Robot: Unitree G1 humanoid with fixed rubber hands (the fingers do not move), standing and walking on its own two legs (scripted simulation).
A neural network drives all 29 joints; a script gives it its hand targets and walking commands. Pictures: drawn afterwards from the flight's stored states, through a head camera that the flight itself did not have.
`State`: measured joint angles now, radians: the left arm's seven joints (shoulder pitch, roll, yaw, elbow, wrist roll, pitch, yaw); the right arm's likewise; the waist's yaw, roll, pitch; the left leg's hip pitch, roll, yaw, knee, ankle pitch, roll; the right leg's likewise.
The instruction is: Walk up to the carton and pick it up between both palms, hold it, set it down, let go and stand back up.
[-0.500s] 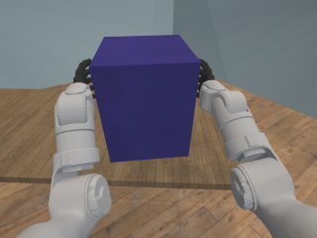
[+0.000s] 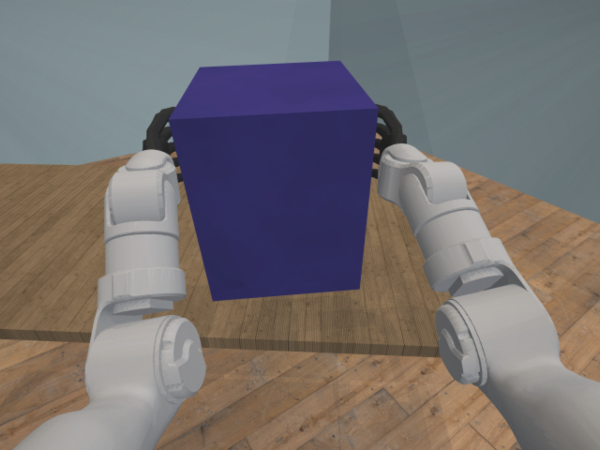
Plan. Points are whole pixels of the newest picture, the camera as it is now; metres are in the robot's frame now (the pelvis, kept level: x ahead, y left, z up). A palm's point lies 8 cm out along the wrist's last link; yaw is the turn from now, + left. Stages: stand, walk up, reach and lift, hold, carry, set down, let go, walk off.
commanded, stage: hold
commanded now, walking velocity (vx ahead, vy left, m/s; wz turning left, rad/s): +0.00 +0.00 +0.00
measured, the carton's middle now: (278, 176) +0.40 +0.01 +0.25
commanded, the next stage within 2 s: none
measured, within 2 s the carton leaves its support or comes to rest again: neither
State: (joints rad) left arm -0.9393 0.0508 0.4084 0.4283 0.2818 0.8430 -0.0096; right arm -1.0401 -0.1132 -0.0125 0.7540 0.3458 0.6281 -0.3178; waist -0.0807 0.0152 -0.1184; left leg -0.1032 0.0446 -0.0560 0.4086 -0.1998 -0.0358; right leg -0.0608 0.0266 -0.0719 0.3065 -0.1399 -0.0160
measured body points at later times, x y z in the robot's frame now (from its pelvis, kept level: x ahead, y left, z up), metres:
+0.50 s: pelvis +0.01 +0.01 +0.00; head -0.07 +0.02 +0.44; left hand +0.39 +0.17 +0.28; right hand +0.39 -0.13 +0.27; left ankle +0.02 +0.14 -0.75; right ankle +0.03 -0.11 -0.75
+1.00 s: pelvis +0.01 +0.01 +0.00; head -0.09 +0.03 +0.44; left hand +0.38 +0.17 +0.28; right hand +0.38 -0.13 +0.28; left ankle +0.02 +0.14 -0.75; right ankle +0.03 -0.11 -0.75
